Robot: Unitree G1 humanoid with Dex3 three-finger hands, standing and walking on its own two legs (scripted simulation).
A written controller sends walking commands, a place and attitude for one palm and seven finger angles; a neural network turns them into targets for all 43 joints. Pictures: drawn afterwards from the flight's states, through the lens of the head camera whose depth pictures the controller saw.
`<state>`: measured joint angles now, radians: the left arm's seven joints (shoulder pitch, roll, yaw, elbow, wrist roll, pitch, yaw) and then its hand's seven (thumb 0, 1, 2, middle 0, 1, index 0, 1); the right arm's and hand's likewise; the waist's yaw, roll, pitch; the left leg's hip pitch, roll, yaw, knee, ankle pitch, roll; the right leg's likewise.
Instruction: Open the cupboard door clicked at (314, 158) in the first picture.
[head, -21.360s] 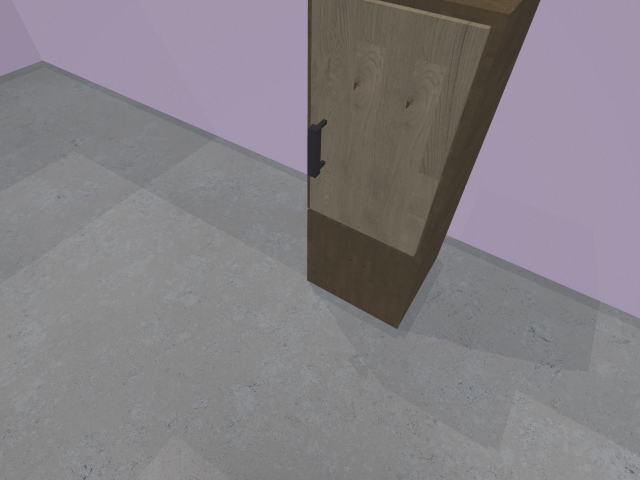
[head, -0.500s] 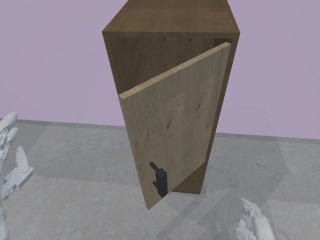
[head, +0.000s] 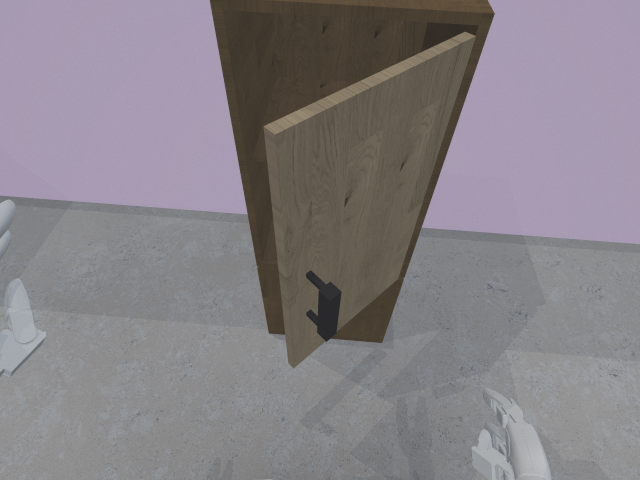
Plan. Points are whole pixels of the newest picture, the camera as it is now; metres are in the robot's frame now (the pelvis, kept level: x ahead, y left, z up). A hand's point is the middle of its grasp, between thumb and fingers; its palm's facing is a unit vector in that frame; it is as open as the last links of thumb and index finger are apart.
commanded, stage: step back with the hand held close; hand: left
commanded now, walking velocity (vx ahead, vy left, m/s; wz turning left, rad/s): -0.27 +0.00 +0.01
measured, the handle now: (319, 305) +0.39 +0.02 -0.09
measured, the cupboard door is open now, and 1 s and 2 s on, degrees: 47 47 47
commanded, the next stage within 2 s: stop stepping back and stand still in 0.66 s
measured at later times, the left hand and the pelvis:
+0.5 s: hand out of the picture +0.12 +0.26 +0.18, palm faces +0.45 -0.75 -0.48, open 7.4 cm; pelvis -0.07 -0.01 +0.00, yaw +1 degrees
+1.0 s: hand out of the picture +0.01 +0.21 +0.17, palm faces +0.31 -0.77 -0.56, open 7.4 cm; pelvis -0.19 -0.04 +0.00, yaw -2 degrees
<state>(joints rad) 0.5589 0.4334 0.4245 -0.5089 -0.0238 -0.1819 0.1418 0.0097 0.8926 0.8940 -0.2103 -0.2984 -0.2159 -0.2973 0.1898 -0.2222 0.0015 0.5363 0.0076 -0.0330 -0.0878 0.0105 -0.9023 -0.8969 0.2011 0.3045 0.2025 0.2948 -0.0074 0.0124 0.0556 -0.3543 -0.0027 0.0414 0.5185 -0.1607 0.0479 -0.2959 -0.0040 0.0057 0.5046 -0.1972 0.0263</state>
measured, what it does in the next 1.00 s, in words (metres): walks backwards: right foot, then left foot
